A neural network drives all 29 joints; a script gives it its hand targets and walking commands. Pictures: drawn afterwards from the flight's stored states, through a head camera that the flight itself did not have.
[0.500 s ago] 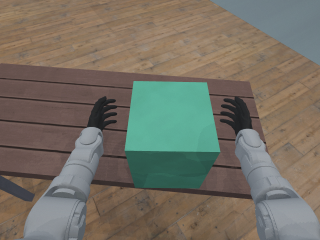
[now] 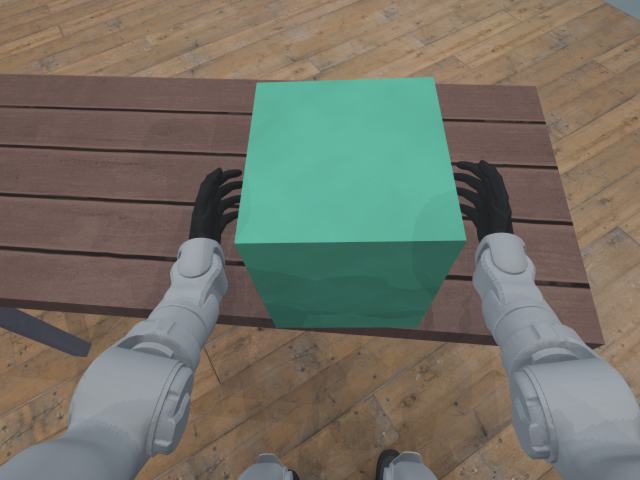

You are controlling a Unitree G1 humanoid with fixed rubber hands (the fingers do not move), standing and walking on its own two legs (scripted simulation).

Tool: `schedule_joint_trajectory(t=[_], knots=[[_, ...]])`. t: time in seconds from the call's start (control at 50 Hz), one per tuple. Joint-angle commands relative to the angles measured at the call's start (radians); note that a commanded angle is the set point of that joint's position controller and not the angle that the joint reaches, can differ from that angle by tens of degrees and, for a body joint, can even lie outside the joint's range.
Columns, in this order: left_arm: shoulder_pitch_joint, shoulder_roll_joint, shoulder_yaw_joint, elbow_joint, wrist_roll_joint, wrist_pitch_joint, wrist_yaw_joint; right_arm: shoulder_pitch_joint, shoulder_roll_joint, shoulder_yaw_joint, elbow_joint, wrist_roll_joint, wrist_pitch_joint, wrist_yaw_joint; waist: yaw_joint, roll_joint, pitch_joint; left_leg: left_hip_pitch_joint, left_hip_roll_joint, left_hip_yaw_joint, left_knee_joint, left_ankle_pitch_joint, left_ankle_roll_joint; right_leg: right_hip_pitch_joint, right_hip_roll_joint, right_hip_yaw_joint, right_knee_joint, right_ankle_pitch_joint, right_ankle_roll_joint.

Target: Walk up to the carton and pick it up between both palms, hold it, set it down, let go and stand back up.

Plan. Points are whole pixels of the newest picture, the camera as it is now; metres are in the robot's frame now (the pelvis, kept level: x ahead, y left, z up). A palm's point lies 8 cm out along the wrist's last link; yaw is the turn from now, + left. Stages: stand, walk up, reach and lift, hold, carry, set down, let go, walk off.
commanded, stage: reach and lift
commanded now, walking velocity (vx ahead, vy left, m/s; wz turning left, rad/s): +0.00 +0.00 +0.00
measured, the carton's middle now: (345, 217) +0.44 +0.00 +0.03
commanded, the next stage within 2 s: none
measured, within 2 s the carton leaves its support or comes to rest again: neither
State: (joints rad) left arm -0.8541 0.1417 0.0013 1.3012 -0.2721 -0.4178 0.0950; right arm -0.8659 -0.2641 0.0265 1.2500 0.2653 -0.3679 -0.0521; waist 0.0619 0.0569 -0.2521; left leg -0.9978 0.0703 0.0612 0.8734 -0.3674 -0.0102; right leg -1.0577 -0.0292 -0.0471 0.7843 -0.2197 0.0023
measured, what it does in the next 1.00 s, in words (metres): stands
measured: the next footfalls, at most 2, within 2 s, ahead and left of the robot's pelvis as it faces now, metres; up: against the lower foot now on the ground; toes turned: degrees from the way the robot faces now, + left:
none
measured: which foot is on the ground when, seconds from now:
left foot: down 0.00-1.00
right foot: down 0.00-1.00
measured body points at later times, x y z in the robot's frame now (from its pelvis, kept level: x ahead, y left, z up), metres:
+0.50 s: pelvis -0.01 -0.02 -0.01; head +0.10 -0.02 +0.42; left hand +0.44 +0.15 +0.02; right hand +0.45 -0.15 +0.02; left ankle +0.00 +0.12 -0.68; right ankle +0.07 -0.12 -0.68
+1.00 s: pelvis +0.02 +0.00 +0.02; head +0.13 -0.02 +0.45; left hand +0.43 +0.15 +0.02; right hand +0.45 -0.15 +0.02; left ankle +0.00 +0.12 -0.68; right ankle +0.07 -0.12 -0.68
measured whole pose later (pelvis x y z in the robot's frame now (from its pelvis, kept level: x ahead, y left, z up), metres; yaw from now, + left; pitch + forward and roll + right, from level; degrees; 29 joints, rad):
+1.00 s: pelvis +0.02 +0.00 +0.02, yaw +2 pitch +21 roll -1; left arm -0.82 0.04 0.30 1.47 0.01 -0.64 0.14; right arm -0.81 -0.02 -0.38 1.27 -0.25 -0.48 -0.12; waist -0.02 0.08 -0.16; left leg -0.80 0.06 0.03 0.82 -0.39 -0.02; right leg -0.86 -0.04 -0.07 0.75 -0.26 0.00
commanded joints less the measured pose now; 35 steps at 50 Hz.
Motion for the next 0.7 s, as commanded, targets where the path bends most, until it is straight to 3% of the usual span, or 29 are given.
schedule_joint_trajectory(t=[0.0,0.06,0.08,0.14,0.16,0.18,0.22,0.26,0.28,0.3,0.32,0.34,0.36,0.4,0.42,0.46,0.48,0.5,0.52,0.54,0.56,0.58,0.6,0.62,0.64,0.66,0.68], knots=[[-0.483,0.180,0.012,-0.171,-0.002,-0.049,0.004,-0.538,-0.122,-0.021,-0.187,-0.013,-0.037,-0.003,-0.040,-0.135,-0.911,0.289,-0.092,0.007,-0.049,0.398,-0.058,0.690,0.078,0.010,0.004,0.318,0.017],[-0.483,0.175,0.001,-0.215,-0.017,-0.054,0.012,-0.515,-0.098,-0.019,-0.210,-0.018,-0.021,-0.014,-0.046,-0.139,-0.939,0.257,-0.097,0.010,-0.035,0.377,-0.054,0.693,0.078,0.019,0.022,0.298,0.014],[-0.518,0.165,-0.010,-0.227,-0.017,-0.056,0.014,-0.539,-0.096,-0.024,-0.202,-0.020,-0.022,-0.014,-0.056,-0.113,-0.941,0.259,-0.093,0.008,-0.035,0.367,-0.061,0.676,0.074,0.010,0.027,0.287,0.010],[-0.510,0.171,0.012,-0.212,0.010,-0.048,0.013,-0.509,-0.063,-0.026,-0.205,-0.027,-0.008,-0.026,-0.052,-0.099,-0.926,0.230,-0.105,0.008,-0.024,0.363,-0.057,0.701,0.071,0.025,0.040,0.302,0.015],[-0.523,0.151,0.009,-0.181,0.011,-0.039,0.013,-0.540,-0.050,-0.027,-0.211,-0.037,0.001,-0.030,-0.054,-0.118,-0.902,0.212,-0.101,0.007,-0.028,0.321,-0.053,0.682,0.070,0.021,0.036,0.251,0.014],[-0.566,0.145,0.005,-0.218,0.015,-0.045,0.016,-0.537,-0.036,-0.049,-0.204,-0.045,0.000,-0.032,-0.074,-0.064,-0.901,0.230,-0.104,0.006,-0.027,0.309,-0.065,0.663,0.067,0.017,0.034,0.229,0.011],[-0.577,0.131,0.010,-0.222,0.027,-0.039,0.027,-0.544,-0.030,-0.080,-0.209,-0.073,0.004,-0.040,-0.080,-0.061,-0.907,0.227,-0.101,0.005,-0.021,0.294,-0.066,0.646,0.069,0.016,0.035,0.210,0.005],[-0.571,0.115,0.035,-0.190,0.056,-0.036,0.031,-0.556,-0.007,-0.103,-0.222,-0.101,0.005,-0.048,-0.065,-0.067,-0.889,0.213,-0.106,0.005,-0.015,0.285,-0.068,0.653,0.069,0.017,0.042,0.201,0.003],[-0.581,0.089,0.033,-0.165,0.062,-0.032,0.029,-0.561,0.013,-0.111,-0.208,-0.111,0.008,-0.053,-0.081,-0.065,-0.864,0.214,-0.101,0.002,-0.014,0.284,-0.069,0.639,0.071,0.013,0.044,0.201,0.008],[-0.556,0.084,0.049,-0.155,0.072,-0.037,0.026,-0.561,0.034,-0.106,-0.231,-0.120,0.009,-0.054,-0.068,-0.079,-0.864,0.194,-0.105,0.009,-0.014,0.271,-0.061,0.660,0.064,0.023,0.042,0.184,0.010],[-0.573,0.062,0.047,-0.159,0.089,-0.033,0.028,-0.553,0.049,-0.127,-0.225,-0.140,0.010,-0.060,-0.085,-0.060,-0.869,0.197,-0.107,0.013,-0.019,0.259,-0.064,0.664,0.064,0.025,0.037,0.183,0.009],[-0.570,0.081,0.077,-0.138,0.108,-0.027,0.033,-0.564,0.049,-0.126,-0.238,-0.140,0.012,-0.065,-0.064,-0.074,-0.854,0.178,-0.111,0.012,-0.017,0.252,-0.061,0.692,0.064,0.032,0.041,0.180,0.013],[-0.577,0.068,0.082,-0.127,0.120,-0.029,0.036,-0.574,0.056,-0.154,-0.221,-0.171,0.010,-0.069,-0.078,-0.063,-0.847,0.176,-0.109,0.009,-0.025,0.242,-0.066,0.692,0.062,0.027,0.038,0.168,0.010],[-0.562,0.045,0.091,-0.163,0.127,-0.031,0.036,-0.555,0.088,-0.155,-0.256,-0.176,0.008,-0.081,-0.069,-0.057,-0.891,0.168,-0.114,0.011,-0.015,0.286,-0.065,0.738,0.062,0.036,0.048,0.229,0.012],[-0.590,0.040,0.100,-0.155,0.146,-0.033,0.036,-0.564,0.104,-0.172,-0.222,-0.200,0.009,-0.079,-0.080,-0.052,-0.870,0.181,-0.111,0.007,-0.018,0.280,-0.065,0.716,0.062,0.029,0.044,0.226,0.013],[-0.579,0.002,0.105,-0.165,0.174,-0.041,0.037,-0.539,0.125,-0.170,-0.205,-0.212,0.006,-0.069,-0.065,-0.028,-0.840,0.224,-0.108,0.005,-0.019,0.320,-0.070,0.694,0.071,0.020,0.037,0.241,0.008],[-0.581,-0.014,0.105,-0.165,0.184,-0.042,0.034,-0.536,0.134,-0.177,-0.194,-0.218,0.004,-0.069,-0.081,-0.014,-0.837,0.249,-0.104,0.004,-0.017,0.324,-0.078,0.681,0.073,0.012,0.031,0.242,0.005],[-0.576,-0.038,0.107,-0.168,0.185,-0.040,0.035,-0.564,0.151,-0.169,-0.237,-0.227,0.003,-0.060,-0.067,-0.028,-0.844,0.260,-0.104,0.003,-0.028,0.303,-0.075,0.668,0.075,0.005,0.019,0.200,0.004],[-0.582,-0.039,0.104,-0.158,0.185,-0.047,0.034,-0.553,0.165,-0.185,-0.218,-0.246,0.009,-0.062,-0.084,-0.038,-0.826,0.243,-0.105,0.007,-0.027,0.272,-0.070,0.677,0.070,0.009,0.012,0.178,0.007],[-0.550,-0.050,0.118,-0.151,0.192,-0.053,0.033,-0.547,0.192,-0.161,-0.247,-0.251,0.008,-0.058,-0.055,-0.065,-0.837,0.226,-0.105,0.006,-0.033,0.275,-0.058,0.698,0.069,0.020,0.017,0.189,0.005],[-0.541,-0.065,0.115,-0.155,0.196,-0.061,0.028,-0.542,0.205,-0.172,-0.233,-0.271,0.002,-0.058,-0.072,-0.060,-0.833,0.222,-0.108,0.007,-0.031,0.287,-0.062,0.713,0.068,0.021,0.015,0.213,0.011],[-0.531,-0.069,0.131,-0.132,0.215,-0.066,0.021,-0.531,0.233,-0.171,-0.229,-0.284,-0.001,-0.055,-0.068,-0.069,-0.838,0.215,-0.109,0.009,-0.042,0.278,-0.055,0.737,0.064,0.023,0.014,0.220,0.012],[-0.532,-0.101,0.119,-0.158,0.227,-0.073,0.020,-0.517,0.258,-0.177,-0.225,-0.299,-0.009,-0.051,-0.079,-0.039,-0.852,0.234,-0.106,0.007,-0.045,0.304,-0.063,0.744,0.064,0.019,0.012,0.247,0.009],[-0.525,-0.124,0.133,-0.164,0.251,-0.080,0.014,-0.506,0.290,-0.171,-0.218,-0.314,-0.018,-0.041,-0.061,-0.044,-0.843,0.258,-0.108,0.009,-0.046,0.320,-0.066,0.747,0.069,0.016,0.011,0.259,0.007],[-0.533,-0.145,0.142,-0.147,0.277,-0.083,0.003,-0.502,0.312,-0.196,-0.197,-0.354,-0.025,-0.034,-0.073,-0.038,-0.814,0.258,-0.109,0.011,-0.057,0.311,-0.069,0.753,0.067,0.015,-0.001,0.262,0.010],[-0.538,-0.206,0.152,-0.140,0.305,-0.091,-0.015,-0.517,0.390,-0.194,-0.180,-0.388,-0.030,-0.013,-0.062,-0.046,-0.794,0.266,-0.109,0.016,-0.069,0.306,-0.066,0.762,0.063,0.012,-0.008,0.251,0.009],[-0.545,-0.300,0.138,-0.134,0.341,-0.100,-0.044,-0.503,0.500,-0.188,-0.159,-0.428,-0.037,0.012,-0.072,-0.040,-0.749,0.293,-0.108,0.012,-0.077,0.322,-0.066,0.776,0.064,0.003,-0.013,0.273,0.009]])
